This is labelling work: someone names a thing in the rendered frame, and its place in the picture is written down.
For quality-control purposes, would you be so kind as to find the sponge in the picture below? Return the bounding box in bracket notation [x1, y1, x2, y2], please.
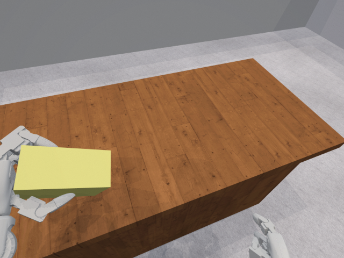
[13, 145, 111, 199]

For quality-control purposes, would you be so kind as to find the robot right hand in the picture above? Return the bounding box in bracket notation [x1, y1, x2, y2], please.
[249, 213, 291, 258]

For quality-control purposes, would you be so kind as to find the robot left forearm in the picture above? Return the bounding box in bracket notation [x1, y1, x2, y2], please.
[0, 216, 17, 258]

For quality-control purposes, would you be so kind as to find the robot left hand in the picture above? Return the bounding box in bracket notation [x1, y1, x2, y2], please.
[0, 126, 75, 223]

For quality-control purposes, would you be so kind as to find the table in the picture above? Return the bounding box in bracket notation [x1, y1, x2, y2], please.
[0, 58, 344, 258]

